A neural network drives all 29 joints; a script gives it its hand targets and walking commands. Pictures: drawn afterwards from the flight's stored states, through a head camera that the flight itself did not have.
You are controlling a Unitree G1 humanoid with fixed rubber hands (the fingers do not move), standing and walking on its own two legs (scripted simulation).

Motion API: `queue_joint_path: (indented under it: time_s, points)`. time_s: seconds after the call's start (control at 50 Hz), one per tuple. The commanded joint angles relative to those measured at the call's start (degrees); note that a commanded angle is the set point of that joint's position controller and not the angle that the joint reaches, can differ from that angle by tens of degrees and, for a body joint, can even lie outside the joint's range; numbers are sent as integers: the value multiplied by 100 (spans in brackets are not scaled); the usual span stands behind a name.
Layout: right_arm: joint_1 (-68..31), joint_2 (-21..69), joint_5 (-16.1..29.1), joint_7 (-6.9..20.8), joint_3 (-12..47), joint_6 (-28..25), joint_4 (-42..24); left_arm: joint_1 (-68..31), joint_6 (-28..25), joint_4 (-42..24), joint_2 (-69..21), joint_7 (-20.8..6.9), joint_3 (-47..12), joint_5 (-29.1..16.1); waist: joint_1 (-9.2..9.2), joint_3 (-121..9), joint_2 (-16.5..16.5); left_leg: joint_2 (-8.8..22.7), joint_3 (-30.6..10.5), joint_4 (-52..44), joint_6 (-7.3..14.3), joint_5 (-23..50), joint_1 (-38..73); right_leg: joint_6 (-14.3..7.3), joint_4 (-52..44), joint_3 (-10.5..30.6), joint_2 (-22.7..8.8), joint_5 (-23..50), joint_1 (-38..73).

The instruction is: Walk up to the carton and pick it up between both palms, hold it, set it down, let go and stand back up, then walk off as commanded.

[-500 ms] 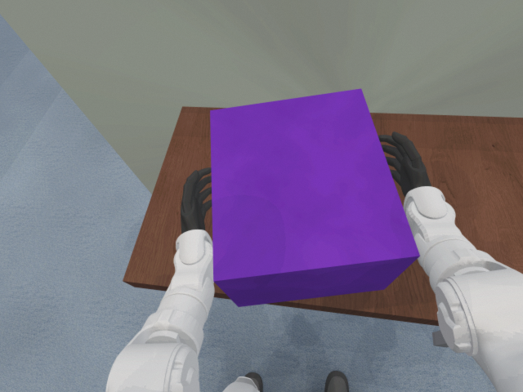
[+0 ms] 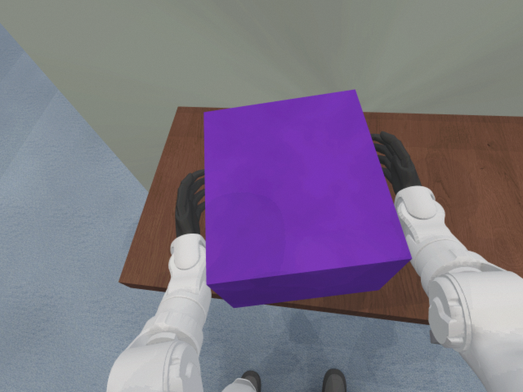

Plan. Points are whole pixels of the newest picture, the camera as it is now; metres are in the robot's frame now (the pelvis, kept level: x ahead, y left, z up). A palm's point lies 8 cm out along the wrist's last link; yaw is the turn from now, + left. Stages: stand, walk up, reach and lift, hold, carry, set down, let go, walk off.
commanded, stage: reach and lift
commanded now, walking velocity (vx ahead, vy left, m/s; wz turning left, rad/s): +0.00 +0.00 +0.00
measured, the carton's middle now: (292, 202) +0.41 +0.05 -0.03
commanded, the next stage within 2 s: none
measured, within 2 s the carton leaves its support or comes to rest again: leaves its support in 1.58 s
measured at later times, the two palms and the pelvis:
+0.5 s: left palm (191, 226) +0.35 +0.21 -0.02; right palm (402, 180) +0.45 -0.12 +0.00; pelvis +0.01 +0.02 +0.01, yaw -1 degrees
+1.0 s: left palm (192, 227) +0.34 +0.21 -0.02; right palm (409, 190) +0.43 -0.12 +0.01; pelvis -0.01 +0.02 +0.01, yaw -1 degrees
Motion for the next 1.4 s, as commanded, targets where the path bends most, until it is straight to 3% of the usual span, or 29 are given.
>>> queue_joint_path:
  time_s: [0.0,0.1,0.18,0.2,0.26,0.42,0.44,0.46,0.56,0.58,0.6,0.66,0.7,0.72,0.76,0.86,0.94,0.96,0.98,1.0,1.02,1.06,1.1,1.12,1.16,1.18,1.24,1.34,1.38]
  points:
    - [-1906,2315,-1004,369,-14,-441,-419,-1997,-397,-397,-1895,-527,-779,813,-204,-3329,-510,-655,981,-432,148,1871,348,188,-59,-188,-3,1425,3717]
    - [-1651,3115,-1898,508,-223,-802,-333,-2058,-692,215,-2382,-793,-790,1085,-260,-3353,-840,-607,1084,-526,268,2001,292,266,-64,-214,-22,2177,3878]
    - [-1472,3196,-2078,501,-291,-972,102,-2158,-791,227,-2493,-792,-741,1194,-346,-3080,-618,-600,1076,-628,243,2041,309,246,-148,-178,-64,2587,3916]
    - [-1397,3190,-1977,532,-256,-1010,247,-1925,-796,182,-2727,-773,-960,1143,-325,-2863,-475,-537,1034,-673,204,2218,489,188,-266,-266,-5,2402,3689]
    - [-1272,3080,-1987,532,-261,-981,184,-1573,-740,301,-2514,-760,-781,1236,-178,-2848,-795,-493,1078,-678,284,2263,654,157,-350,-291,84,2154,3547]
    - [-1054,2978,-1915,571,-381,-1014,588,-1563,-734,115,-2560,-670,-687,1421,-280,-2787,-359,-514,1049,-786,249,2298,866,109,-525,-370,152,1840,3084]
    - [-1115,2886,-1825,582,-420,-1049,614,-1616,-721,-19,-2640,-624,-868,1319,-334,-2880,-200,-511,993,-673,177,2614,1051,63,-520,-405,217,1975,2977]
    - [-1202,3152,-1755,597,-145,-1132,290,-1476,-796,-1,-2711,-612,-808,1364,-125,-3271,-155,-525,1029,-534,192,2829,930,20,-528,-335,213,2217,2953]
    - [-1336,2954,-1793,543,-252,-1302,432,-1551,-811,139,-2759,-698,-1082,1229,-467,-3006,-356,-549,964,-571,218,2553,891,122,-433,-383,155,2370,3171]
    - [-1328,2958,-1839,545,-67,-1389,272,-1364,-887,-5,-2762,-670,-1025,1257,-240,-3161,-473,-535,1007,-573,254,2714,884,106,-481,-373,194,2329,3145]
    - [-1227,2966,-1896,492,-99,-1370,389,-1538,-907,124,-2703,-712,-1009,1295,-363,-3032,-459,-552,1050,-586,263,2510,886,139,-428,-374,214,2456,3197]
    - [-1483,3054,-1882,445,238,-1660,104,-1434,-1102,126,-2819,-770,-1016,1185,-232,-3452,-788,-561,1039,-522,316,2810,799,249,-279,-316,148,3148,3640]
    - [-1534,3026,-1887,494,194,-1781,318,-1490,-1056,-42,-2817,-716,-1193,1131,-314,-3731,-413,-556,985,-446,282,2778,654,187,-221,-331,149,3277,3443]
    - [-1395,3008,-1927,447,215,-1810,359,-1404,-1051,84,-2889,-739,-1321,1140,-448,-3575,-485,-533,940,-458,255,2880,702,128,-212,-403,215,3417,3444]
    - [-1549,3053,-1901,381,246,-1868,256,-1529,-1048,-47,-3065,-718,-1286,1157,-410,-3639,-533,-544,960,-374,267,3136,763,185,-172,-390,214,3483,3523]
    - [-1655,3036,-2038,374,192,-1903,476,-1659,-1070,219,-2910,-804,-1254,1205,-498,-3446,-614,-558,979,-465,320,2593,755,173,-238,-385,175,3072,3329]
    - [-1950,3053,-1930,405,431,-2006,58,-1809,-1066,380,-2841,-798,-1212,1091,-211,-3606,-484,-558,1030,-497,378,2186,630,116,-306,-368,179,2422,3294]
    - [-1905,3012,-1994,440,196,-1984,391,-1932,-1061,424,-2972,-769,-1199,1192,-305,-3690,-360,-549,1029,-487,340,2308,669,83,-293,-356,151,2533,3253]
    - [-1748,2840,-1912,457,373,-1962,388,-1567,-1057,523,-2882,-782,-1139,1088,-195,-3705,-504,-536,1042,-427,356,2348,653,77,-276,-349,161,2561,3337]
    - [-1652,2825,-1985,454,106,-1939,438,-1707,-1056,413,-2897,-763,-1338,1067,-359,-3719,-266,-522,1000,-536,319,2151,772,87,-345,-419,218,2154,2961]
    - [-2008,2904,-1911,487,321,-1939,337,-1883,-1021,97,-2939,-708,-1471,956,-186,-4033,-292,-538,1016,-498,339,2164,817,95,-342,-407,227,2046,2974]
    - [-2139,2722,-1896,473,292,-1892,353,-2026,-1013,149,-2871,-671,-1656,739,-373,-3929,-505,-506,940,-512,321,1973,961,93,-375,-509,301,1775,2814]
    - [-2352,2797,-1814,436,377,-1813,138,-2180,-965,234,-2868,-669,-1573,694,-407,-3998,-481,-560,884,-469,332,1962,762,108,-258,-445,276,2018,3025]
    - [-2327,2688,-1769,500,285,-1784,106,-2299,-917,112,-2861,-664,-1608,564,-361,-4022,-679,-468,915,-469,378,1718,939,149,-372,-465,288,1495,2698]
    - [-2248,2822,-1841,442,256,-1739,78,-2462,-876,296,-2758,-639,-1739,559,-507,-3804,-536,-519,945,-589,355,1368,921,120,-448,-406,260,1339,2736]
    - [-2278,3051,-1853,527,399,-1680,119,-2290,-936,257,-2769,-647,-1625,597,-177,-3813,-568,-546,974,-517,395,1295,771,128,-392,-353,242,1024,2684]
    - [-2237,2920,-1688,552,427,-1574,244,-2360,-846,-1,-3037,-564,-2023,376,-324,-4372,-298,-531,843,-356,271,1692,1031,47,-252,-390,343,1421,2418]
    - [-2116,3201,-1360,516,944,-1379,246,-2450,-777,-222,-2980,-553,-2238,184,-270,-4292,-541,-571,808,-247,292,1707,886,161,-41,-305,343,1864,2770]
    - [-2279,3275,-1444,485,925,-1298,-164,-2469,-703,5,-3000,-565,-2405,23,-462,-4256,-711,-568,764,-295,320,1526,807,165,-122,-322,357,1775,2662]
